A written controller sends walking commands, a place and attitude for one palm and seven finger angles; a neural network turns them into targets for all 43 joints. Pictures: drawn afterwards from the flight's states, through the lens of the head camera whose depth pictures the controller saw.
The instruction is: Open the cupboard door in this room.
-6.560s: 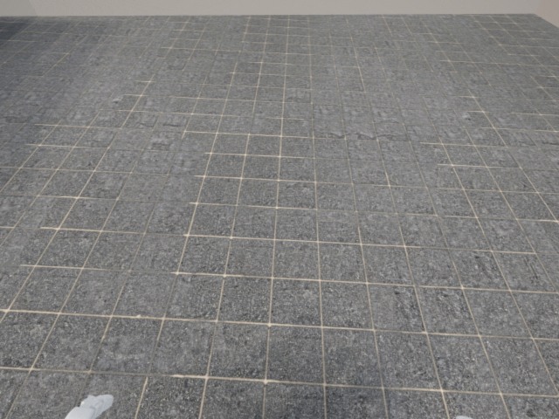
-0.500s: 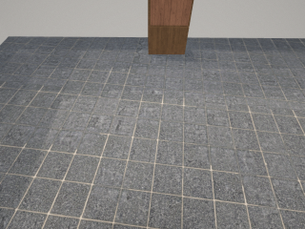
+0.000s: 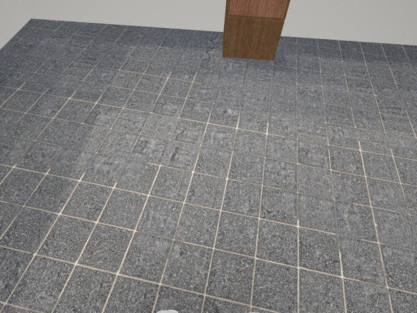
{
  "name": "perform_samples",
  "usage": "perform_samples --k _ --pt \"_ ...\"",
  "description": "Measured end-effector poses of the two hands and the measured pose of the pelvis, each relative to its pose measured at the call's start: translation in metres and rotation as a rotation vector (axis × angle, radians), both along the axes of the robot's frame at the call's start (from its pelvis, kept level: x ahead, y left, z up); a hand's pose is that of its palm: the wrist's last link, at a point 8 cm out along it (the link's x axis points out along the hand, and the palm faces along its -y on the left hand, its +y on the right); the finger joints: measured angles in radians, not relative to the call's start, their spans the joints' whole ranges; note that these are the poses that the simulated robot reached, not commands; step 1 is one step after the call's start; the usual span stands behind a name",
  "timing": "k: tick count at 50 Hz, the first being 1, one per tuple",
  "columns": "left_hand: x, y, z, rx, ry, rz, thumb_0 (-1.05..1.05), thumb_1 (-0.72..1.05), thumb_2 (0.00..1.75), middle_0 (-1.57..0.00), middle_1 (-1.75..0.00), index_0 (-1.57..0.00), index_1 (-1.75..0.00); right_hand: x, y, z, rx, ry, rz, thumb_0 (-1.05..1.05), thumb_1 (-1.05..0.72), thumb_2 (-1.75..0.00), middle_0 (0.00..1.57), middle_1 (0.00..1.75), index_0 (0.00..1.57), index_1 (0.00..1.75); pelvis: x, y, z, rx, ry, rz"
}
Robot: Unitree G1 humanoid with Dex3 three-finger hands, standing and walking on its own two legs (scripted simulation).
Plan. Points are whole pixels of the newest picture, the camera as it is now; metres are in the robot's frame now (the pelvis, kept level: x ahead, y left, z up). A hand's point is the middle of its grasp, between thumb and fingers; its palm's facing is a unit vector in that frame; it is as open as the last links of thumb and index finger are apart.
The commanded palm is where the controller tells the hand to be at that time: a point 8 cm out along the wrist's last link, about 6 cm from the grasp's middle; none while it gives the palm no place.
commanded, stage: turn or walk to find it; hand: left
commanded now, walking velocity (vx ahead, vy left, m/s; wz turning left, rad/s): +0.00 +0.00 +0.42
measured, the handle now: out of the picture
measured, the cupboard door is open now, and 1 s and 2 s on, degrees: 0 0 0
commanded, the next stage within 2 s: none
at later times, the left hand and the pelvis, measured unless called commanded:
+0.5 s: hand out of the picture +0.00 +0.14 -0.14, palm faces +0.28 -0.92 -0.28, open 7.3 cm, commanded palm none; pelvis +0.01 -0.06 +0.01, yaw +16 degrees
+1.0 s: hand out of the picture -0.02 +0.20 -0.16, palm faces +0.47 -0.85 -0.24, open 7.4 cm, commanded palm none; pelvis +0.00 -0.02 +0.01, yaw +27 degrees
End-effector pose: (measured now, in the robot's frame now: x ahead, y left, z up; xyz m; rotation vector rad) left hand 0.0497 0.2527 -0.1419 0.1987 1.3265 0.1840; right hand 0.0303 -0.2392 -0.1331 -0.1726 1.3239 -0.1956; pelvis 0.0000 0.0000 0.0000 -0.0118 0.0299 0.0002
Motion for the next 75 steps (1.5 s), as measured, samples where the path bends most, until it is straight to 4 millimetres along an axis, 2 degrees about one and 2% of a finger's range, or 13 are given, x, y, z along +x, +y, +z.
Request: perform_samples --k 6,9,15,21,28,34,37,42,48,54,60,68,75 --pt "0.029 -0.010 0.029 0.057 -0.144 0.026 0.01 0.91 0.90 -0.20 -0.30 -0.20 -0.30 0.007 -0.021 -0.007 0.027 0.017 0.065 0.01 -0.91 -0.90 0.20 0.30 0.20 0.30 -0.004 -0.021 0.005 0.007 0.019 0.077" --pt "0.034 -0.022 0.037 0.089 -0.212 0.036 0.01 0.91 0.90 -0.20 -0.30 -0.20 -0.30 0.015 -0.039 -0.019 0.044 0.010 0.087 0.01 -0.90 -0.90 0.20 0.30 0.20 0.30 -0.005 -0.036 -0.001 0.023 0.009 0.106" --pt "0.007 -0.046 0.050 0.099 -0.205 0.094 0.00 0.91 0.90 -0.20 -0.30 -0.20 -0.30 0.044 -0.065 -0.013 0.045 -0.012 0.139 0.01 -0.91 -0.90 0.20 0.30 0.20 0.29 0.001 -0.052 0.009 0.066 -0.018 0.175" --pt "-0.035 -0.067 0.041 0.061 -0.125 0.177 0.01 0.90 0.90 -0.20 -0.30 -0.21 -0.30 0.072 -0.072 -0.008 0.029 -0.004 0.216 0.01 -0.91 -0.90 0.20 0.30 0.20 0.29 0.004 -0.060 0.011 0.073 -0.024 0.242" --pt "-0.106 -0.075 0.024 0.025 0.018 0.314 0.01 0.91 0.90 -0.20 -0.30 -0.21 -0.30 0.113 -0.046 -0.005 0.011 0.002 0.345 0.01 -0.91 -0.90 0.19 0.30 0.20 0.29 0.006 -0.054 0.007 0.054 -0.022 0.310" --pt "-0.165 -0.069 0.002 -0.020 0.134 0.419 0.01 0.91 0.90 -0.20 -0.30 -0.21 -0.30 0.163 0.007 0.001 0.008 -0.102 0.468 0.01 -0.91 -0.90 0.19 0.30 0.20 0.29 0.007 -0.034 -0.004 0.029 -0.027 0.362" --pt "-0.179 -0.058 -0.008 -0.035 0.162 0.453 0.01 0.91 0.90 -0.20 -0.30 -0.21 -0.30 0.178 0.032 0.007 0.013 -0.176 0.510 0.01 -0.91 -0.90 0.20 0.30 0.20 0.29 0.004 -0.024 -0.009 0.036 -0.037 0.375" --pt "-0.160 -0.035 0.000 -0.024 0.086 0.471 0.01 0.91 0.90 -0.20 -0.30 -0.20 -0.30 0.179 0.052 0.023 0.011 -0.206 0.538 0.01 -0.91 -0.90 0.20 0.30 0.20 0.29 0.001 -0.014 0.003 0.008 -0.052 0.411" --pt "-0.115 -0.013 0.012 0.009 -0.082 0.462 0.01 0.91 0.90 -0.20 -0.30 -0.20 -0.30 0.163 0.050 0.027 0.018 -0.168 0.546 0.01 -0.91 -0.90 0.20 0.30 0.20 0.30 0.000 -0.016 0.011 -0.002 -0.052 0.454" --pt "-0.077 -0.012 0.023 0.041 -0.172 0.443 0.01 0.91 0.90 -0.20 -0.30 -0.20 -0.30 0.144 0.024 0.018 0.022 -0.104 0.517 0.01 -0.90 -0.90 0.20 0.30 0.20 0.30 0.005 -0.028 0.011 0.003 -0.043 0.492" --pt "-0.054 -0.032 0.031 0.092 -0.233 0.439 0.01 0.91 0.90 -0.20 -0.30 -0.20 -0.30 0.134 -0.016 -0.008 0.032 -0.019 0.502 0.01 -0.90 -0.90 0.20 0.30 0.20 0.30 0.014 -0.053 0.000 0.030 -0.021 0.539" --pt "-0.089 -0.075 0.043 0.099 -0.185 0.534 0.01 0.90 0.90 -0.20 -0.30 -0.21 -0.30 0.143 -0.037 -0.010 0.033 0.053 0.565 0.01 -0.91 -0.90 0.20 0.30 0.20 0.29 0.017 -0.071 0.009 0.057 -0.035 0.636" --pt "-0.139 -0.101 0.031 0.059 -0.116 0.653 0.01 0.90 0.90 -0.20 -0.30 -0.21 -0.30 0.162 -0.020 -0.004 0.011 0.057 0.667 0.01 -0.91 -0.90 0.20 0.30 0.20 0.29 0.012 -0.071 0.010 0.054 -0.034 0.711"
